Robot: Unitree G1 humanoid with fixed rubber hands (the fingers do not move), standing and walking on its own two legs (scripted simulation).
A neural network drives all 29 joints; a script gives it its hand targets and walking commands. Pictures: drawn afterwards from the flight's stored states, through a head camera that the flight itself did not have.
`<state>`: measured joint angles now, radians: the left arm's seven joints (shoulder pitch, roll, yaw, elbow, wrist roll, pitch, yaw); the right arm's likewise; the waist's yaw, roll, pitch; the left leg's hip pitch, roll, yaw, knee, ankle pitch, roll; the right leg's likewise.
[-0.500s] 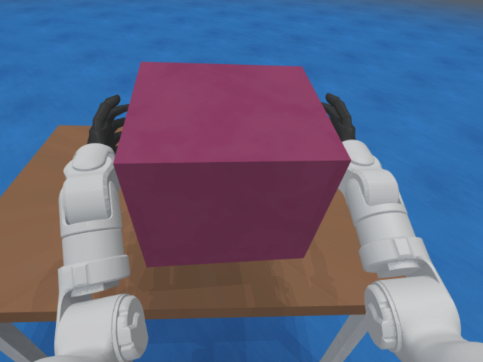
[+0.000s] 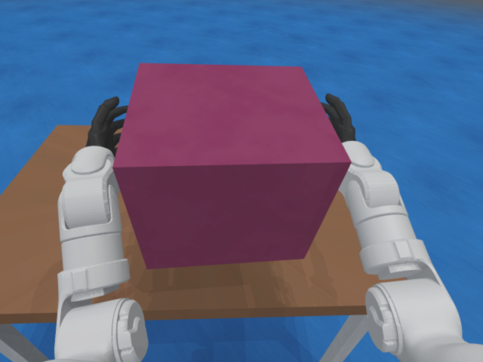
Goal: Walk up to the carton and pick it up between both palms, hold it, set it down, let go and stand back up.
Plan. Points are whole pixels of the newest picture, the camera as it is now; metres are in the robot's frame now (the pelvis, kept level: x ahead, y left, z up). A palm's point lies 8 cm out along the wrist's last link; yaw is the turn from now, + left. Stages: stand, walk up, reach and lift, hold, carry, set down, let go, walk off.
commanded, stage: hold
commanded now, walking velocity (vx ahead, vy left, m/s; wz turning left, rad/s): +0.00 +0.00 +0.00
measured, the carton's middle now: (225, 165) +0.38 +0.01 +0.17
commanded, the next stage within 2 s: set down in 1.62 s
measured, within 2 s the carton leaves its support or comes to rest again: neither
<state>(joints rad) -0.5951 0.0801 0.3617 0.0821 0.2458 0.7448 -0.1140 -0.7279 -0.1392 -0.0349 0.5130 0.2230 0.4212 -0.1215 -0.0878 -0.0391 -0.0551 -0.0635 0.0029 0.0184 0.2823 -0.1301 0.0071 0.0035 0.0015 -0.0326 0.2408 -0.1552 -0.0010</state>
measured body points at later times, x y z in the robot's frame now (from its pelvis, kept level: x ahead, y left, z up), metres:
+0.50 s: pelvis +0.00 +0.00 +0.00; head -0.06 +0.02 +0.45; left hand +0.37 +0.19 +0.22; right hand +0.38 -0.17 +0.22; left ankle +0.02 +0.11 -0.75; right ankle -0.01 -0.12 -0.75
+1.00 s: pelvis +0.00 +0.00 +0.00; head -0.06 +0.02 +0.45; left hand +0.37 +0.19 +0.21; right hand +0.38 -0.17 +0.22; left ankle +0.02 +0.11 -0.75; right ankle -0.01 -0.12 -0.75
